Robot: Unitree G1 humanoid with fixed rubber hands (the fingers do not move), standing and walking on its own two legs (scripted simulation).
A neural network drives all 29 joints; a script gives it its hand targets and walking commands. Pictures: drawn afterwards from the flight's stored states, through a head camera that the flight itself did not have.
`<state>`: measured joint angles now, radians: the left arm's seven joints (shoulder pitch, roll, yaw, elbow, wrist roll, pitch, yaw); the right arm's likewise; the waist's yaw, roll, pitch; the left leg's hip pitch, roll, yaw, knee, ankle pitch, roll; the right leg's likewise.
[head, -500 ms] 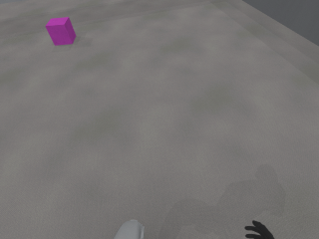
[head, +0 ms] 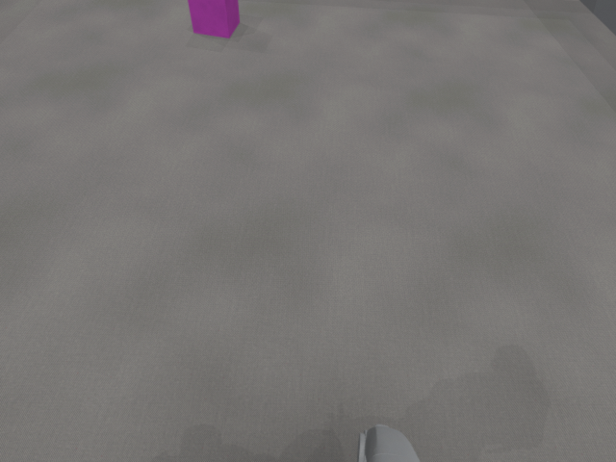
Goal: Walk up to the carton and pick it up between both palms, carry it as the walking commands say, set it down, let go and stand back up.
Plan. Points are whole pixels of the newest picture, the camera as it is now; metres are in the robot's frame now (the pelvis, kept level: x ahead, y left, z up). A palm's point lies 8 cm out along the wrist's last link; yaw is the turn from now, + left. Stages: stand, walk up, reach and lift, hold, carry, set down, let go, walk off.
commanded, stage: walk up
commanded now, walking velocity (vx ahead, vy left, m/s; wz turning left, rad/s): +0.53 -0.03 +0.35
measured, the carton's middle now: (214, 6) +2.71 +0.58 -0.65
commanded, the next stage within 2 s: none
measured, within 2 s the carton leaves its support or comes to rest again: neither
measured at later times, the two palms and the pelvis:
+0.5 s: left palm (159, 334) +0.31 +0.23 -0.11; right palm (471, 356) +0.30 -0.28 -0.15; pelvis +0.28 -0.04 +0.00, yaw +7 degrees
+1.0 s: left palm (123, 243) +0.50 +0.35 -0.14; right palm (379, 218) +0.56 -0.15 -0.12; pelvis +0.49 +0.10 +0.00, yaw +8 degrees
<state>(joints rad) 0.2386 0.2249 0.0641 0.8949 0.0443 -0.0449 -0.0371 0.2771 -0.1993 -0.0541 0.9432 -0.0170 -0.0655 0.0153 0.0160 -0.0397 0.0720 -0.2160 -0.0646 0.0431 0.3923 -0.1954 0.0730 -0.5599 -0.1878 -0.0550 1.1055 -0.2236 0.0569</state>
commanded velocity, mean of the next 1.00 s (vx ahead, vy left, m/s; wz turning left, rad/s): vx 0.51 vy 0.09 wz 0.18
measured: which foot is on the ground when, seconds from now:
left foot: down 0.00-0.32, up 0.34-0.80, down 0.82-1.00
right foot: up 0.00-0.30, down 0.32-0.82, up 0.84-1.00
